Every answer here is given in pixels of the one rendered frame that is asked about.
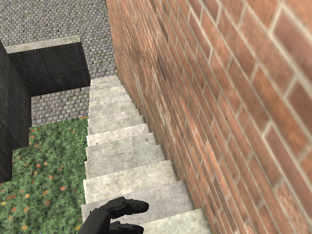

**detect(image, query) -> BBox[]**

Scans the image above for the robot left hand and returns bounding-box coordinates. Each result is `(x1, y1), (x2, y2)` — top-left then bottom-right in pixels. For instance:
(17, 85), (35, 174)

(74, 196), (149, 234)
